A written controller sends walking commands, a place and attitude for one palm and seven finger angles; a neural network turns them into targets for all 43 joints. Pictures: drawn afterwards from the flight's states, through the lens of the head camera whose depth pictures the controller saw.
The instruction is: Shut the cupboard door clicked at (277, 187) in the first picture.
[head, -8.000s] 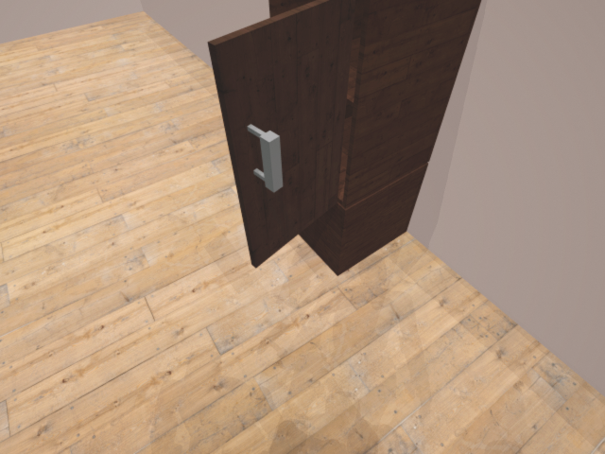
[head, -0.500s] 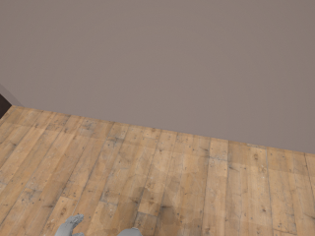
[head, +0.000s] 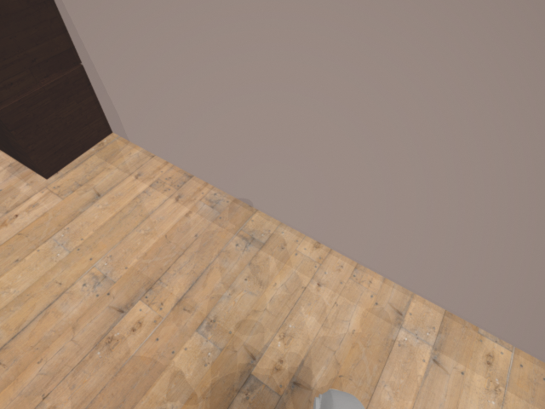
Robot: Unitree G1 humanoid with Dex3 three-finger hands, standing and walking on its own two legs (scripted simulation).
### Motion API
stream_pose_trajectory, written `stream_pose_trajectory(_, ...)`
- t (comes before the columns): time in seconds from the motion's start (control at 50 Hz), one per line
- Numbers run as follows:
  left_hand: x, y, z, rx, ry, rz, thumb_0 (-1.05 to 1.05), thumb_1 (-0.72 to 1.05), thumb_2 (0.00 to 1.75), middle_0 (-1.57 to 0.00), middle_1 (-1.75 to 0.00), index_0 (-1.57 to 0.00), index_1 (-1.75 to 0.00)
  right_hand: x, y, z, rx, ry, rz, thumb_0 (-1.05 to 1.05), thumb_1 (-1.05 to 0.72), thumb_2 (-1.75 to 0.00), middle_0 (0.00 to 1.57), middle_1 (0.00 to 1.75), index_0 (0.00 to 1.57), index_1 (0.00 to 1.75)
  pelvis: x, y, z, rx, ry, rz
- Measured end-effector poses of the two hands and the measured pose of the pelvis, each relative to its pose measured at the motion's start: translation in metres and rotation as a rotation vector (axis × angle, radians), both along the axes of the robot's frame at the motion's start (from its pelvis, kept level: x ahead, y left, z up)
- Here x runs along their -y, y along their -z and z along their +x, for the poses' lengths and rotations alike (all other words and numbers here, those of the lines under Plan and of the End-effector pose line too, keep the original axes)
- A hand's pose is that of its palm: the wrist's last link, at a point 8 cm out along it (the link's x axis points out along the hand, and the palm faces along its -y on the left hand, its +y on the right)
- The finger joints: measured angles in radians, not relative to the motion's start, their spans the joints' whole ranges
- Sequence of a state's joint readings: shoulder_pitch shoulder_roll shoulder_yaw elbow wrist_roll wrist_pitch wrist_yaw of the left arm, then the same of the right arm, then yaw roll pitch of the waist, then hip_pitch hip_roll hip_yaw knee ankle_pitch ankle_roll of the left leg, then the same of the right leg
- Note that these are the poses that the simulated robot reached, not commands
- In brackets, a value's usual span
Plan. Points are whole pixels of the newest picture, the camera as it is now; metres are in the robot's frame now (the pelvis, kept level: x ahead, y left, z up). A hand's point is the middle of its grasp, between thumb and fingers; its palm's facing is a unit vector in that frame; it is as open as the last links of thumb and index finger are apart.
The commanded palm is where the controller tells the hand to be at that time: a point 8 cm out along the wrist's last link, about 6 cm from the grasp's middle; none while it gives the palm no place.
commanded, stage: walk to a spot facing it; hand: left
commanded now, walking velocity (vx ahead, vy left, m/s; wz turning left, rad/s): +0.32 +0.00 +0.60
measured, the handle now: out of the picture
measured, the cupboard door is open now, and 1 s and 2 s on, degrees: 100 100 100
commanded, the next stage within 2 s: turn to face it in 1.70 s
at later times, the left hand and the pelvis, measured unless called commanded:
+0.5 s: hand out of the picture +0.09 +0.14 -0.16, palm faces +0.37 -0.90 -0.21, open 7.3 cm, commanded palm none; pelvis +0.16 -0.03 +0.01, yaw +20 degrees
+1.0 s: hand (143, 266) +0.37 +0.28 -0.15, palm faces +0.42 -0.89 -0.16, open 7.4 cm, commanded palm none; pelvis +0.35 +0.07 +0.00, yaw +26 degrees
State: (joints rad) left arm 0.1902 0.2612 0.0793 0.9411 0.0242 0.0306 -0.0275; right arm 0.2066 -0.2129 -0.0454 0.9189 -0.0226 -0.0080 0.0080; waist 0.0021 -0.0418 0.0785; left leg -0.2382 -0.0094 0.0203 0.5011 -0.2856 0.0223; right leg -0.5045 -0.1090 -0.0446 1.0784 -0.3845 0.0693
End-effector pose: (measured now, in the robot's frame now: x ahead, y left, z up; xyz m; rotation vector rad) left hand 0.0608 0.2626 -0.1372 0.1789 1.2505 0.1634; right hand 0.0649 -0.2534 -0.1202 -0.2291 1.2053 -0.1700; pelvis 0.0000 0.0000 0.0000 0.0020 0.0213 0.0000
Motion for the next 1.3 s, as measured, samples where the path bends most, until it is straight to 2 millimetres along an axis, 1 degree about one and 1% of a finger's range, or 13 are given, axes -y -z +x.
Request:
stream_pose_trajectory(0.14, 0.020, -0.019, 0.059, 0.107, -0.004, 0.022, 0.01, 0.91, 0.90, -0.20, -0.30, -0.19, -0.30, 0.014, 0.014, 0.003, -0.121, -0.004, 0.051, 0.00, -0.90, -0.90, 0.20, 0.30, 0.20, 0.30, 0.022, -0.002, 0.036, -0.001, -0.063, 0.003)
stream_pose_trajectory(0.24, 0.041, -0.019, 0.086, 0.189, -0.053, 0.053, 0.01, 0.91, 0.90, -0.20, -0.30, -0.20, -0.30, 0.039, 0.036, 0.038, -0.177, -0.045, 0.062, 0.00, -0.91, -0.90, 0.20, 0.30, 0.20, 0.30, 0.044, 0.011, 0.068, 0.013, -0.148, 0.007)
stream_pose_trajectory(0.34, 0.062, -0.020, 0.064, 0.120, -0.179, 0.027, 0.01, 0.91, 0.90, -0.20, -0.30, -0.20, -0.30, 0.042, 0.022, 0.121, -0.129, -0.151, 0.052, 0.01, -0.91, -0.90, 0.20, 0.29, 0.20, 0.29, 0.048, -0.001, 0.100, 0.016, -0.238, 0.011)
stream_pose_trajectory(0.44, 0.073, -0.013, 0.027, -0.019, -0.316, -0.007, 0.01, 0.93, 0.90, -0.20, -0.30, -0.20, -0.30, 0.016, 0.005, 0.220, -0.030, -0.280, 0.051, 0.01, -0.91, -0.90, 0.20, 0.29, 0.20, 0.29, 0.042, -0.008, 0.136, 0.002, -0.317, 0.015)
stream_pose_trajectory(0.58, 0.082, 0.003, -0.019, -0.230, -0.481, -0.087, 0.01, 0.92, 0.90, -0.20, -0.30, -0.20, -0.30, -0.074, 0.000, 0.354, 0.106, -0.499, 0.067, 0.00, -0.91, -0.90, 0.19, 0.29, 0.19, 0.29, 0.007, 0.003, 0.188, 0.005, -0.392, 0.009)
stream_pose_trajectory(0.66, 0.067, 0.020, -0.019, -0.322, -0.527, -0.137, 0.01, 0.91, 0.90, -0.20, -0.30, -0.20, -0.30, -0.125, 0.007, 0.404, 0.217, -0.550, 0.072, 0.00, -0.91, -0.90, 0.19, 0.29, 0.20, 0.29, -0.026, 0.023, 0.218, 0.018, -0.414, -0.005)
stream_pose_trajectory(0.72, 0.040, 0.023, 0.015, -0.279, -0.535, -0.118, 0.01, 0.91, 0.90, -0.20, -0.30, -0.20, -0.30, -0.140, 0.006, 0.408, 0.189, -0.547, 0.066, 0.00, -0.91, -0.90, 0.20, 0.29, 0.20, 0.29, -0.038, 0.018, 0.236, 0.024, -0.419, 0.006)
stream_pose_trajectory(0.8, 0.002, 0.013, 0.089, -0.127, -0.512, -0.086, 0.01, 0.91, 0.90, -0.20, -0.30, -0.19, -0.30, -0.144, 0.007, 0.392, 0.077, -0.515, 0.063, 0.00, -0.91, -0.90, 0.20, 0.29, 0.20, 0.29, -0.053, 0.004, 0.263, 0.025, -0.438, 0.006)
stream_pose_trajectory(0.96, -0.050, -0.007, 0.244, 0.105, -0.421, -0.048, 0.01, 0.91, 0.90, -0.20, -0.30, -0.19, -0.30, -0.109, 0.007, 0.373, -0.117, -0.383, 0.011, -0.01, -0.94, -0.90, 0.20, 0.30, 0.20, 0.30, -0.072, -0.006, 0.330, 0.020, -0.462, 0.019)
stream_pose_trajectory(1.1, -0.072, -0.010, 0.368, 0.217, -0.341, 0.007, 0.01, 0.91, 0.90, -0.20, -0.30, -0.19, -0.30, -0.087, 0.027, 0.373, -0.316, -0.300, 0.011, 0.00, -0.92, -0.90, 0.20, 0.30, 0.20, 0.30, -0.074, 0.009, 0.408, 0.017, -0.471, 0.036)
stream_pose_trajectory(1.18, -0.069, -0.012, 0.389, 0.230, -0.387, 0.017, 0.00, 0.91, 0.90, -0.20, -0.30, -0.20, -0.30, -0.093, 0.029, 0.407, -0.369, -0.314, 0.016, 0.00, -0.92, -0.90, 0.20, 0.29, 0.20, 0.29, -0.077, 0.007, 0.441, 0.038, -0.509, 0.023)
stream_pose_trajectory(1.24, -0.059, -0.012, 0.380, 0.166, -0.456, -0.001, 0.00, 0.91, 0.90, -0.20, -0.30, -0.20, -0.30, -0.110, 0.024, 0.456, -0.324, -0.352, 0.027, 0.00, -0.91, -0.90, 0.20, 0.29, 0.20, 0.29, -0.085, -0.001, 0.466, 0.037, -0.534, 0.015)
stream_pose_trajectory(1.3, -0.066, -0.014, 0.364, 0.116, -0.550, 0.026, -0.02, 0.96, 0.90, -0.20, -0.30, -0.20, -0.30, -0.138, 0.020, 0.512, -0.256, -0.412, 0.045, 0.00, -0.91, -0.90, 0.20, 0.29, 0.20, 0.29, -0.094, -0.006, 0.489, 0.029, -0.567, 0.007)
